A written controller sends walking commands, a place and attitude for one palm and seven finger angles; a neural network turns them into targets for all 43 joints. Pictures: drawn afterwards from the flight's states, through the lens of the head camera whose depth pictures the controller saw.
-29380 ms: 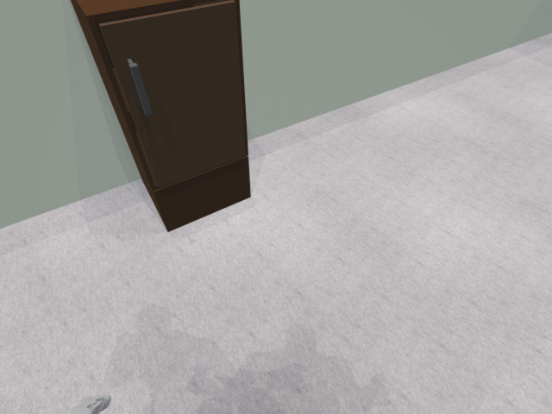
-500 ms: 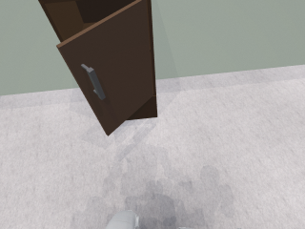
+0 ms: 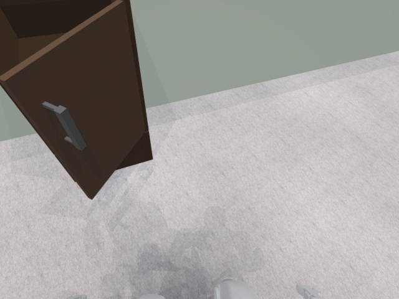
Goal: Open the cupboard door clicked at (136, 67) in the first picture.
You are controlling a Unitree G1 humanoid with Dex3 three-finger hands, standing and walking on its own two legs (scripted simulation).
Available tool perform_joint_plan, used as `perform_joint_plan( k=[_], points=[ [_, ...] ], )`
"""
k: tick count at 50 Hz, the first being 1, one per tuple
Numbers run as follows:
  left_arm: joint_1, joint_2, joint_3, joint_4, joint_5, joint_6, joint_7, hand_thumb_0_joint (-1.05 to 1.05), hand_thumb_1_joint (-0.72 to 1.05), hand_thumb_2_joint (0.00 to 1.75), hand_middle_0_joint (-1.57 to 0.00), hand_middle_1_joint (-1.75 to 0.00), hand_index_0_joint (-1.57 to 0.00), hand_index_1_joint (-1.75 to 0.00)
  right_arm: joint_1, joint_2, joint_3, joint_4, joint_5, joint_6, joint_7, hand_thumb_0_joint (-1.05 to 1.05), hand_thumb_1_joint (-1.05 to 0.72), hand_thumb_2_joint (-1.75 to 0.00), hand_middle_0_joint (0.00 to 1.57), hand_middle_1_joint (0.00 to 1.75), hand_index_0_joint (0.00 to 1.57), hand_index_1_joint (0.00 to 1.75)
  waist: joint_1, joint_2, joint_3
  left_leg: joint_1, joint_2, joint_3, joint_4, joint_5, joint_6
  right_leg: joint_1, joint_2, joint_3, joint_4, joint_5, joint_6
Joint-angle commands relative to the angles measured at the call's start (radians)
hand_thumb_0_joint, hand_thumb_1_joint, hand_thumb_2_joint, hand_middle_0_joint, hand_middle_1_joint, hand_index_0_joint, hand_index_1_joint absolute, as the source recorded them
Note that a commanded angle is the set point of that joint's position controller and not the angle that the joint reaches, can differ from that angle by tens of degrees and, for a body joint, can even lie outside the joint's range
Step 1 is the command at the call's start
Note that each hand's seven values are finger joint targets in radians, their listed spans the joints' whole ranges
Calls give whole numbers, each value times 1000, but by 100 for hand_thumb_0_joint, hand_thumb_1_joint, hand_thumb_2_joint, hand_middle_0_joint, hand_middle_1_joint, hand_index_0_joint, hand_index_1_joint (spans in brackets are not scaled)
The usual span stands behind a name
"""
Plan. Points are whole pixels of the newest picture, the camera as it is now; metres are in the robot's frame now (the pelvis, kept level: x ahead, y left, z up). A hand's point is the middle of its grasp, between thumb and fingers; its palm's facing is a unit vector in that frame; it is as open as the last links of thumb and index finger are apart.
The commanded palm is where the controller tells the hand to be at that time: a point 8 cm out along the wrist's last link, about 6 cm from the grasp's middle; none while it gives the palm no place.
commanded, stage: walk to a spot facing it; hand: left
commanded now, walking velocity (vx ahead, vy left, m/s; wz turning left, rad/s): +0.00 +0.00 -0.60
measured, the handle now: (65, 127) +0.47 +0.40 -0.05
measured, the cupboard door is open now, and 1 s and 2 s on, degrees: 43 43 43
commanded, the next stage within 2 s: turn to face it in 1.98 s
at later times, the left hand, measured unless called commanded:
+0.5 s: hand (138, 274) +0.17 +0.15 -0.18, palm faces -0.35 -0.91 -0.20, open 7.4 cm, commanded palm none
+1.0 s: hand (192, 238) +0.26 +0.03 -0.16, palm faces -0.58 -0.78 -0.23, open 7.4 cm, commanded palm none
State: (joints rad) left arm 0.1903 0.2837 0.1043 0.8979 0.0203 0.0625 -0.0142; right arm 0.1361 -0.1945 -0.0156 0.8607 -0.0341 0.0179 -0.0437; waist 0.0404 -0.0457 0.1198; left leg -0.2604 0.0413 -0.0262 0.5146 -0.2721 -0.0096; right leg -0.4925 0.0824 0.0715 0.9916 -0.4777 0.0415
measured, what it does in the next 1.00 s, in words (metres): steps to the right, turning right: right foot, then left foot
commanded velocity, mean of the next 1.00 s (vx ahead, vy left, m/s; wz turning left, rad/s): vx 0.16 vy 0.00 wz -0.59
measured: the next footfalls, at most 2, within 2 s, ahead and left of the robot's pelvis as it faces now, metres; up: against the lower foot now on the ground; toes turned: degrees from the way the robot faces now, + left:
right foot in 0.24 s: +0.02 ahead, -0.16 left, +0.00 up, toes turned -13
left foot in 0.50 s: +0.11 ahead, +0.09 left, +0.00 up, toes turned -18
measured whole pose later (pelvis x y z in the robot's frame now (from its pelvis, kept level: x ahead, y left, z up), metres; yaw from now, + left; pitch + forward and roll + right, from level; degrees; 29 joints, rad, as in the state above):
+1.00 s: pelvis +0.07 -0.07 +0.00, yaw -38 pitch +0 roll -1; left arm 0.20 0.22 0.06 0.91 0.02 -0.01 -0.02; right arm 0.27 -0.26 -0.05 0.96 -0.03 0.03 0.01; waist -0.02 0.02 0.08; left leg -0.47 0.13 0.07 1.03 -0.42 -0.06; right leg -0.22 0.00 -0.03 0.52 -0.30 -0.02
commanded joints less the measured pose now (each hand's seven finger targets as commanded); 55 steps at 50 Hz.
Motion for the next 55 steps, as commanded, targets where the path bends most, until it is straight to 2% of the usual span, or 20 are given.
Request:
perform_joint_plan(
  k=[1,7,10,12,14,16,19,23,24,25,26,28,31,38,41,42,43,45,48,55],
  points=[
    [-18,40,-2,-95,1,-25,-28,0,90,90,-20,-30,-20,-30,49,-199,-53,-68,-4,-20,-14,0,-90,-90,20,30,20,30,-33,253,-161,166,230,-41,-115,549,138,-50,-79,-85,46,-1,23],
    [-84,36,-19,-105,-4,-24,-37,0,90,90,-20,-30,-20,-30,130,-249,-69,-37,-3,-12,5,0,-90,-90,20,30,20,30,-66,267,-135,92,265,16,-101,426,117,126,-73,-163,-232,39,-6],
    [15,77,-10,-70,-5,-34,-29,0,90,90,-20,-30,-20,-30,117,-251,-73,-39,8,-8,13,0,-90,-90,20,30,20,30,-7,183,-166,-9,223,75,73,316,40,373,-82,-140,-515,272,-42],
    [147,271,27,-33,4,-51,3,0,90,90,-20,-30,-20,-30,33,-138,-48,-107,25,-5,22,0,-90,-90,20,30,20,30,68,-281,-209,-340,20,176,493,-405,-60,548,-487,391,-644,759,-235],
    [85,251,19,-49,-4,-40,14,0,90,90,-20,-30,-20,-30,41,-150,-49,-101,32,-5,23,0,-90,-90,20,30,20,30,31,-179,-152,-361,67,37,605,-328,-42,430,-442,317,-638,573,-298],
    [-17,186,12,-76,4,-36,28,0,90,90,-20,-30,-20,-30,59,-169,-59,-56,24,4,20,0,-90,-90,20,30,20,30,-13,-235,-183,-302,62,36,591,-233,-55,393,-326,242,-605,581,-245],
    [-34,177,7,-91,8,-38,28,0,90,90,-20,-30,-20,-30,67,-129,-49,-43,28,2,22,0,-90,-90,20,30,20,30,-31,-118,-163,-170,23,67,366,-207,-63,297,-299,233,-576,638,-236],
    [-96,160,3,-107,-2,-24,17,0,90,90,-20,-30,-20,-30,203,-133,-54,0,27,-7,14,0,-90,-90,20,30,20,30,-103,-74,-156,123,-19,89,12,16,-50,87,-212,227,-525,370,-139],
    [-107,105,-8,-126,-9,-18,11,0,90,90,-20,-30,-20,-30,247,-200,-65,7,19,-18,6,0,-90,-90,20,30,20,30,-123,88,-160,206,111,-69,-141,-55,-5,-33,-116,159,-412,194,-84],
    [-92,45,-20,-148,-16,-14,0,0,90,90,-20,-30,-20,-30,254,-309,-87,-6,1,-25,4,0,-90,-90,20,30,20,30,-120,403,-139,192,391,-397,-291,-106,105,-154,6,-11,-139,-96,-18],
    [-115,80,-18,-157,-3,-19,-4,0,90,90,-20,-30,-20,-30,248,-319,-81,-18,2,-27,2,0,-90,-90,20,30,20,30,-118,326,-145,117,480,-448,-303,-124,175,-113,-70,8,24,-134,-18],
    [-116,76,0,-136,12,-24,-26,0,90,90,-20,-30,-20,-30,154,-261,-65,-49,-9,-35,6,0,-90,-90,20,30,20,30,-73,212,-99,19,385,-339,-325,-218,167,-97,-102,-18,150,-32,-10],
    [-112,31,-10,-120,10,-26,-54,0,90,90,-20,-30,-20,-30,130,-225,-54,-45,-6,-41,5,0,-90,-90,20,30,20,30,-56,262,-82,83,272,-66,-286,-143,93,-113,-130,-101,72,69,0],
    [-192,-4,-30,-127,6,-52,-63,0,90,90,-20,-30,-20,-30,262,-238,-72,11,-8,-47,23,0,-90,-90,20,30,20,30,-117,234,-116,164,311,78,-226,-50,96,41,-110,-198,-308,35,-23],
    [-13,46,-13,-60,8,-63,-50,0,90,90,-20,-30,-20,-30,213,-220,-70,2,0,-45,34,0,-90,-90,20,30,20,30,-20,108,-172,-6,236,191,18,-69,30,398,-74,-200,-541,155,-64],
    [143,149,14,-18,14,-76,-36,0,90,90,-20,-30,-20,-30,153,-164,-56,-31,18,-47,43,0,-90,-90,20,30,20,30,68,-129,-224,-270,140,296,312,-147,-21,658,-277,107,-657,3,-150],
    [250,253,39,18,1,-77,-17,0,90,90,-20,-30,-20,-30,18,-126,-42,-99,19,-47,48,0,-90,-90,20,30,20,30,131,-338,-170,-529,37,228,564,-424,-52,691,-487,488,-774,21,-275],
    [175,194,27,0,-8,-81,4,0,90,90,-20,-30,-20,-30,-10,-169,-58,-97,18,-53,51,0,-90,-90,20,30,20,30,69,-174,-86,-605,114,39,651,-236,-43,593,-455,414,-783,-23,-310],
    [45,117,5,-34,4,-94,10,0,90,90,-20,-30,-20,-30,14,-152,-63,-41,6,-40,56,0,-90,-90,20,30,20,30,-9,-161,-54,-384,107,54,528,-118,-63,346,-347,216,-777,125,-243],
    [26,140,13,-6,3,-106,-8,0,90,90,-20,-30,-20,-30,84,-111,-57,-14,12,-70,59,0,-90,-90,20,30,20,30,-67,-89,-91,-25,-3,134,91,54,-64,230,-254,142,-674,183,-199]
  ],
)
